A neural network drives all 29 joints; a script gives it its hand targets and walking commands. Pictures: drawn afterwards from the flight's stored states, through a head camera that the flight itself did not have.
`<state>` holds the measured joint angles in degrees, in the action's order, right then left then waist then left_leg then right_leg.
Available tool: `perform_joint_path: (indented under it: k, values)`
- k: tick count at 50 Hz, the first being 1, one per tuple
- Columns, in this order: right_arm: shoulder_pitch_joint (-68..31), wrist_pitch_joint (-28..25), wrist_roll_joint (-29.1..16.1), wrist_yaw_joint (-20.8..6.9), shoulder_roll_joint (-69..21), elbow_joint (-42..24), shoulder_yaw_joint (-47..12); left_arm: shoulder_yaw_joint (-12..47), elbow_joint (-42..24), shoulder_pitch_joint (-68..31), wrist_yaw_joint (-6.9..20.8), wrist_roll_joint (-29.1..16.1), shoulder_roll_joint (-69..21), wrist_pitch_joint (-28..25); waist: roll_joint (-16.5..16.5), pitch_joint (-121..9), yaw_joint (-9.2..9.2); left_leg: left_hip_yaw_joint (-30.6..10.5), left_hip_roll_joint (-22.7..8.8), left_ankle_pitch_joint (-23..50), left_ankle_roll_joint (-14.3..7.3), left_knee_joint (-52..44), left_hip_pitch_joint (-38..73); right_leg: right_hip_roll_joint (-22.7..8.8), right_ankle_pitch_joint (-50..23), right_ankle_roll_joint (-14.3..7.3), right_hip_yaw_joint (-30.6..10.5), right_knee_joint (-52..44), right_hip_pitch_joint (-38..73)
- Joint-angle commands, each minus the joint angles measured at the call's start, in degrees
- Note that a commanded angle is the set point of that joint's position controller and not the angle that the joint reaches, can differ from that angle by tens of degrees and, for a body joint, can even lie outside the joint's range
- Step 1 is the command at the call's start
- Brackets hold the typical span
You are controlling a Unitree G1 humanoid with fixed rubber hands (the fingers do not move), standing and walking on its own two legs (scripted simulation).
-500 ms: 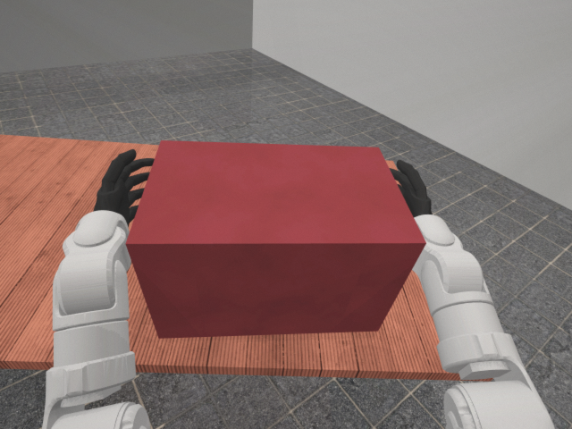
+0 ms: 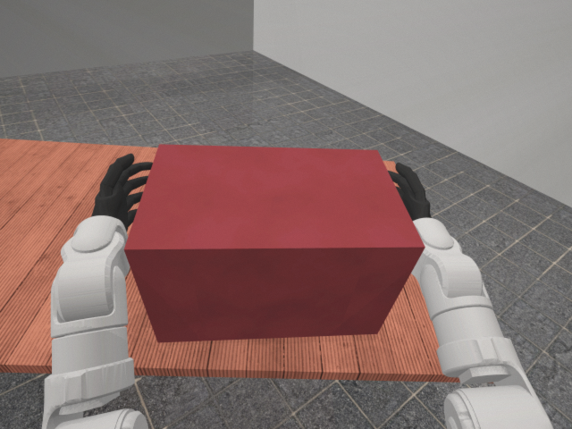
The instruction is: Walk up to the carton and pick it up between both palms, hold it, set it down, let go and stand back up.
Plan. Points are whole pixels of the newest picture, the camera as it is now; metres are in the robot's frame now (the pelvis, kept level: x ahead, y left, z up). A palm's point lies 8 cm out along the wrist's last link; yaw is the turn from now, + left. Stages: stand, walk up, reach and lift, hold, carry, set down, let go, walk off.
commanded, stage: hold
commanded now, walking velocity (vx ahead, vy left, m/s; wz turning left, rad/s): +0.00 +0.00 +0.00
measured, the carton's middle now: (272, 242) +0.34 +0.01 +0.15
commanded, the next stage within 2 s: none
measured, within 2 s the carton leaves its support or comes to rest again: neither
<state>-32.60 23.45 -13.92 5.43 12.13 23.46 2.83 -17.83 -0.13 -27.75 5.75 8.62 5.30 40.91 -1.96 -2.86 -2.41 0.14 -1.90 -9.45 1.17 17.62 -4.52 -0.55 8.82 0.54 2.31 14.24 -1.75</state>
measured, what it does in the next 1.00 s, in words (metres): stands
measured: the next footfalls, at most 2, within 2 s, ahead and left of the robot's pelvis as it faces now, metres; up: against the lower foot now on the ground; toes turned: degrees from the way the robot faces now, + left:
none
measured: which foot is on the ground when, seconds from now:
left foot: down 0.00-1.00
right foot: down 0.00-1.00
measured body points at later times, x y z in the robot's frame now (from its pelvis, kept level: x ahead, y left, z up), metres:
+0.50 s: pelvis -0.01 +0.00 +0.00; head -0.05 +0.02 +0.45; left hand +0.36 +0.21 +0.19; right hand +0.37 -0.19 +0.18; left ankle +0.00 +0.13 -0.75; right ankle -0.01 -0.12 -0.75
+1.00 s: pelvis +0.00 +0.00 +0.00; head -0.04 +0.02 +0.45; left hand +0.36 +0.21 +0.19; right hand +0.38 -0.19 +0.18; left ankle +0.00 +0.13 -0.75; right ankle -0.01 -0.12 -0.75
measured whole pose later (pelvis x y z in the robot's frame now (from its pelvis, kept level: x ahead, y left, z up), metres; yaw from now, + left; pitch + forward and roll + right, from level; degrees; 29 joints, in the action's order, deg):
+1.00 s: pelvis +0.00 +0.00 +0.00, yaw +0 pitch -3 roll -1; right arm -34.1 22.5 -13.1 4.9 12.0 25.2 3.7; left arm -18.1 2.2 -30.0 5.6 8.5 5.6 40.0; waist -2.4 -3.1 -2.1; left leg 0.1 -1.8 -9.0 1.1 17.2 -5.1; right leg -0.7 8.5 0.6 2.2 14.0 -2.4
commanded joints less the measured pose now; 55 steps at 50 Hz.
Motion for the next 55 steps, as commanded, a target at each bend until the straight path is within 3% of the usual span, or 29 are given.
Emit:
perform_joint_path:
  k: [1, 2, 5, 6, 7, 10, 11, 12, 14, 16, 19, 23, 26, 27, 28, 29, 32, 33, 34, 35, 36, 37, 42, 43, 45, 48, 49, 51, 55]
  values:
    - [-42.78, -3.44, -5.58, -8.11, -26.49, -20.48, -18.02, 23.91, -5.79, -32.67, 6.97, -7.17, -22.57, -2.85, 1.55, -17.89, 0.48, 1.29, 4.98, 16.73, 0.25, -0.43, 6.74, 3.04, -15.02, 0.78, -0.27, -0.49, 2.3]
    - [-43.11, -3.7, -6.19, -8.23, -26.18, -21.61, -19.12, 24.24, -7.59, -32.07, 6.98, -7.01, -22.81, -2.55, 2.32, -20.08, 1.5, 0.96, 4.65, 18.84, 0.87, -0.21, 6.51, 3.96, -15.72, 0.41, 0.04, 0.0, 3.62]
    - [-44.4, -3.57, -5.54, -8.33, -24.65, -19.21, -17.23, 24.73, -4.65, -34.85, 7.56, -6.73, -23.31, -1.89, 3.3, -17.21, -0.88, 1.47, 4.2, 16.5, 1.19, -0.78, 7.62, 3.29, -11.9, -0.08, 0.18, -1.03, 1.34]
    - [-44.02, -4.07, -5.95, -8.48, -24.85, -21.94, -17.55, 26.18, -6.93, -33.49, 7.2, -7.74, -24.28, -2.14, 3.99, -20.78, -0.38, 0.81, 3.61, 18.12, 1.55, -0.23, 8.87, 3.76, -12.77, 0.01, 0.46, -0.9, 1.9]
    - [-45.7, -4.04, -5.4, -8.64, -25.23, -19.09, -17.01, 24.32, -4.08, -34.79, 6.89, -7.14, -23.81, -2.39, 2.58, -18.4, 0.42, 0.63, 4.03, 14.61, 0.86, -0.7, 7.17, 3.69, -9.49, -0.18, 0.61, -1.26, 0.32]
    - [-44.48, -4.09, -5.88, -8.72, -26.07, -20.03, -17.64, 25.14, -6.3, -34.22, 6.82, -7.71, -23.69, -2.82, 1.12, -21.16, 0.27, 0.89, 3.94, 17.63, 0.67, -0.31, 7.95, 3.81, -13.68, 0.25, 0.54, -0.8, 1.57]
    - [-44.2, -3.37, -4.72, -8.91, -24.76, -16.95, -16.55, 24.04, -2.31, -34.23, 6.93, -6.66, -23.5, -2.45, 2.49, -17.84, -0.17, 0.97, 3.9, 14.3, 0.78, -0.93, 6.8, 3.6, -9.86, -0.24, 0.84, -1.1, 0.16]
    - [-44.02, -3.49, -4.53, -9.34, -25.47, -16.05, -16.42, 24.92, -4.91, -36.79, 6.81, -7.16, -23.4, -2.99, 4.11, -19.25, -0.56, 0.5, 3.86, 14.48, 0.9, -0.92, 7.96, 3.44, -9.42, -0.42, 0.52, -0.84, 0.07]
    - [-44.44, -3.59, -4.23, -9.26, -24.39, -15.07, -16.06, 21.67, 0.19, -33.01, 7.22, -5.21, -22.03, -1.86, 2.14, -16.2, 0.2, 1.72, 4.14, 11.11, 0.01, -2.24, 6.13, 3.36, -6.81, -0.05, 0.44, -1.75, 0.54]
    - [-44.34, -4.12, -4.16, -9.19, -25.54, -14.44, -17.17, 22.67, -1.56, -34.34, 7.43, -5.49, -23.51, -2.07, 1.86, -17.65, 1.15, 1.59, 4.05, 14.15, 0.02, -1.34, 7.01, 3.26, -10.53, 0.37, 0.23, -0.96, 1.42]
    - [-46.51, -5.03, -5.71, -8.76, -26.43, -19.03, -16.75, 26.23, -6.67, -37.08, 6.73, -8.62, -25.12, -3.15, 4.04, -21.76, -1.14, 0.7, 4.31, 18.85, 1.28, 0.38, 8.76, 3.84, -13.42, -0.06, 0.24, -0.23, 1.31]
    - [-44.85, -3.93, -4.68, -9.14, -25.39, -15.23, -16.95, 22.99, -1.14, -34.14, 7.1, -6.06, -23.07, -2.39, 3.01, -16.45, 0.63, 1.22, 4.08, 14.06, 0.69, -1.3, 6.21, 3.45, -9.09, -0.27, 0.27, -1.31, 0.79]
    - [-45.52, -4.99, -4.89, -9.46, -26.89, -17.47, -16.5, 25.82, -5.84, -35.63, 6.41, -8.2, -25.29, -3.08, 3.74, -21.85, -0.25, 0.55, 4.06, 16.41, 0.71, -0.16, 8.13, 3.37, -11.62, -0.35, -0.07, -0.31, 0.54]
    - [-45.07, -4.65, -4.6, -9.35, -26.44, -16.09, -16.66, 25.31, -3.01, -35.69, 6.49, -7.55, -23.91, -2.91, 2.9, -17.85, -1.09, 1.52, 4.58, 15.37, 0.4, -0.57, 7.78, 2.88, -10.34, -0.07, 0.77, -0.92, 0.6]
    - [-45.54, -4.56, -5.04, -9.18, -27.45, -15.82, -17.58, 24.92, -3.63, -35.93, 6.61, -7.33, -23.65, -3.29, 1.13, -19.28, 0.03, 1.34, 4.43, 15.46, 0.26, -0.38, 7.91, 3.23, -11.32, 0.21, 0.43, -0.79, 0.93]
    - [-45.13, -4.1, -4.57, -9.03, -26.37, -14.67, -16.62, 23.5, -1.0, -34.42, 6.86, -6.14, -23.51, -2.87, 2.44, -16.1, -0.23, 1.2, 4.62, 13.76, 0.2, -1.09, 6.47, 2.47, -11.25, 0.44, -0.19, -1.56, 0.9]
    - [-45.97, -5.33, -6.02, -8.96, -26.74, -21.5, -19.22, 24.76, -4.93, -32.85, 6.42, -7.75, -24.19, -3.58, 1.59, -23.03, 1.08, 0.76, 4.59, 20.89, 0.62, 0.76, 9.1, 4.29, -16.35, 0.22, 0.71, 0.13, 2.63]
    - [-44.71, -4.98, -5.6, -8.97, -25.73, -18.0, -18.53, 25.37, -5.15, -33.45, 6.43, -7.26, -24.01, -3.45, 3.07, -21.15, 0.02, 0.77, 4.14, 21.13, 1.1, 0.64, 10.48, 4.05, -13.67, 0.08, 1.07, -0.32, 1.24]
    - [-44.98, -4.62, -5.57, -9.05, -25.54, -17.98, -17.81, 24.4, -2.12, -33.33, 6.56, -7.55, -23.73, -3.25, 0.73, -17.78, -0.23, 0.39, 4.09, 17.79, 0.62, 0.2, 8.95, 3.98, -11.42, 0.13, 0.66, -1.05, 0.02]
    - [-44.33, -4.71, -4.84, -8.98, -25.9, -17.27, -17.53, 24.39, -5.5, -34.91, 6.68, -6.93, -23.3, -3.55, 2.2, -20.12, 0.28, 0.85, 4.4, 16.89, 0.48, 0.2, 8.54, 3.63, -12.04, 0.04, 0.41, -0.68, 1.11]
    - [-44.04, -4.24, -4.73, -8.84, -25.57, -15.21, -16.26, 23.38, -2.48, -34.64, 6.88, -6.57, -22.5, -2.93, 2.44, -17.5, -0.38, 0.91, 4.58, 14.24, 0.37, -0.75, 7.1, 3.13, -9.96, 0.29, 0.27, -1.26, 0.58]
    - [-46.05, -4.78, -4.55, -9.18, -26.78, -18.36, -16.71, 24.66, -3.82, -35.07, 6.86, -7.62, -23.82, -3.32, 2.42, -19.98, -0.02, 0.87, 4.44, 12.46, 0.49, -1.4, 6.15, 3.06, -8.94, 0.01, 0.38, -1.04, 1.54]
    - [-45.5, -4.91, -4.96, -9.07, -26.66, -17.83, -17.83, 24.17, -2.85, -35.22, 6.98, -6.53, -23.37, -3.0, 1.04, -18.77, 0.84, 1.46, 4.53, 15.94, 0.28, -0.54, 7.27, 3.63, -12.31, 0.24, 0.36, -0.79, 1.49]
    - [-46.64, -4.92, -4.79, -9.02, -26.62, -17.68, -17.63, 23.81, -3.6, -36.02, 6.96, -6.57, -23.11, -3.09, 3.21, -21.38, 0.4, 0.91, 4.34, 16.82, 0.34, 0.21, 9.12, 3.69, -12.83, 0.0, 0.6, -0.25, 1.35]
    - [-45.05, -5.32, -5.28, -8.85, -26.94, -20.02, -18.15, 24.96, -4.92, -35.08, 6.74, -7.97, -23.98, -3.36, 1.15, -21.46, 0.43, 1.51, 4.76, 17.96, 0.44, -0.06, 8.36, 3.77, -14.22, 0.51, 0.56, -0.62, 2.44]
    - [-44.35, -4.73, -5.39, -8.28, -25.12, -19.01, -17.05, 24.31, -2.63, -31.65, 6.84, -7.68, -22.53, -3.12, 1.89, -20.32, -0.98, 1.09, 4.58, 19.4, 0.39, 0.84, 8.74, 3.53, -15.55, 0.53, 0.2, -0.03, 2.39]
    - [-43.14, -5.0, -6.24, -8.1, -26.2, -20.28, -19.03, 25.25, -6.81, -32.58, 6.72, -8.1, -23.91, -3.6, 1.74, -22.68, -0.26, 1.01, 4.68, 21.02, 0.95, 0.96, 9.39, 3.73, -18.63, 0.59, 0.05, 0.08, 3.61]
    - [-42.71, -4.68, -6.96, -8.17, -23.96, -19.7, -18.71, 24.97, -6.3, -31.62, 6.79, -7.44, -23.25, -3.23, 3.53, -21.46, -0.36, 1.14, 4.18, 23.67, 1.71, 1.34, 11.33, 3.99, -16.56, 0.06, -0.01, -0.27, 1.58]
    - [-41.46, -3.88, -5.63, -8.49, -25.34, -16.78, -17.41, 24.97, -6.42, -33.23, 7.46, -6.89, -23.06, -2.68, 3.97, -16.8, -0.62, 0.86, 4.22, 17.92, 1.16, -0.48, 7.25, 3.38, -12.03, -0.07, 0.23, -0.74, 1.57]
